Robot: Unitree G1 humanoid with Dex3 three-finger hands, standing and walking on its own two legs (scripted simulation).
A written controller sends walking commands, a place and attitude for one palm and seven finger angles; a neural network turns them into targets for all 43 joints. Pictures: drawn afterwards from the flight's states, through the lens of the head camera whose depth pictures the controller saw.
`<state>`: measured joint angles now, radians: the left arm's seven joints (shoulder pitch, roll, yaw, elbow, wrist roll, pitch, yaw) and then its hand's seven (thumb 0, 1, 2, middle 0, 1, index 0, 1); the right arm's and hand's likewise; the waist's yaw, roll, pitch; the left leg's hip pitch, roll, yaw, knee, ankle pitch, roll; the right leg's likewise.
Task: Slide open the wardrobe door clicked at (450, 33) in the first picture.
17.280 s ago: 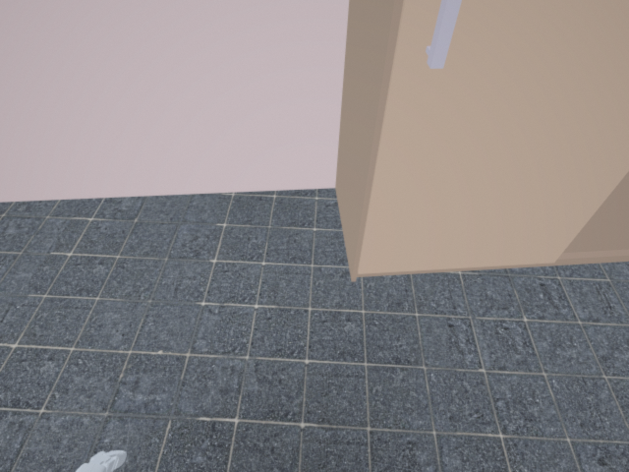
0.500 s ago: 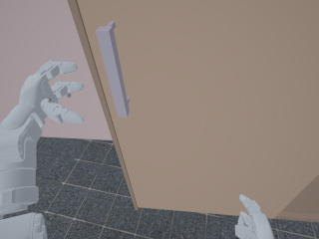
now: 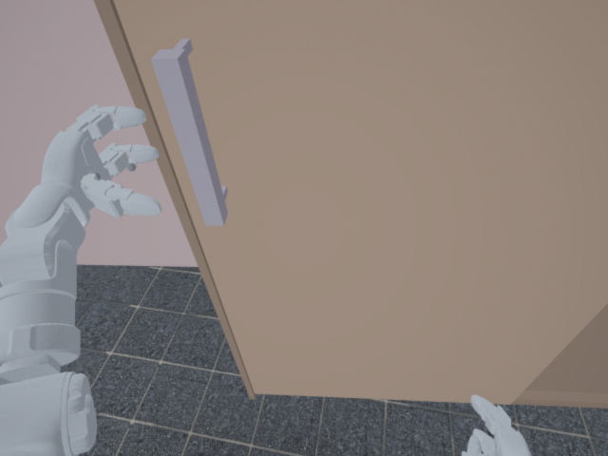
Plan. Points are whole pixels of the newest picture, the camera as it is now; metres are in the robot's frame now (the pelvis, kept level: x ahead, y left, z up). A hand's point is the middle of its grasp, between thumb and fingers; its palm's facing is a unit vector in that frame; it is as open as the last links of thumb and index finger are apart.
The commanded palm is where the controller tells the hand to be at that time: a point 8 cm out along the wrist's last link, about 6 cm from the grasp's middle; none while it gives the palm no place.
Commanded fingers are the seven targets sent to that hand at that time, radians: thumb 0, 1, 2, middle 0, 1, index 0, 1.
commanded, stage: move the hooked fingers beside the handle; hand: left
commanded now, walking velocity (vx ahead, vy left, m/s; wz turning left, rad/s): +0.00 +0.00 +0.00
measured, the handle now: (202, 141) +0.44 +0.15 +0.23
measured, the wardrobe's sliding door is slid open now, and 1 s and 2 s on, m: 0.00 0.00 0.00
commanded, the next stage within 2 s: feel for the door with the fingertips in 0.78 s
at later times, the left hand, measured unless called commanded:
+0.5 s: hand (125, 175) +0.37 +0.23 +0.23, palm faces +0.05 -1.00 -0.05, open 14.0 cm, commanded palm +0.34 +0.27 +0.24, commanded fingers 0.00 -0.50 0.30 -0.30 -1.20 -0.30 -1.20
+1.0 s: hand (140, 169) +0.38 +0.21 +0.23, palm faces +0.04 -1.00 -0.04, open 14.0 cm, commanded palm +0.34 +0.25 +0.24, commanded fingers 0.00 -0.50 0.30 -0.30 -1.20 -0.30 -1.20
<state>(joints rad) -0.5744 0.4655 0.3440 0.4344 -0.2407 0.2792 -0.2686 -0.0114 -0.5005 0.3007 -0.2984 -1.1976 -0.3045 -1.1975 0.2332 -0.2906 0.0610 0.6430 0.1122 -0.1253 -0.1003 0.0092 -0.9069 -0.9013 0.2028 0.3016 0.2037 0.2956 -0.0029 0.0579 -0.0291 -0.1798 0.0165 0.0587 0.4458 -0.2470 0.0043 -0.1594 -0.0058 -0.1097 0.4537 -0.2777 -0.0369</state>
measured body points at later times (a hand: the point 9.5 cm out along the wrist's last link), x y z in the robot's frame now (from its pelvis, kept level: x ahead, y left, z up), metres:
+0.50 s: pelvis +0.00 +0.01 +0.00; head -0.02 -0.02 +0.45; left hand +0.36 +0.28 +0.23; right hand +0.18 -0.23 -0.08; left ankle -0.01 +0.12 -0.74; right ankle -0.02 -0.09 -0.74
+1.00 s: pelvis +0.00 +0.01 +0.00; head -0.02 -0.01 +0.45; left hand +0.37 +0.27 +0.23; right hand +0.16 -0.23 -0.09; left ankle -0.01 +0.12 -0.74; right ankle -0.02 -0.09 -0.74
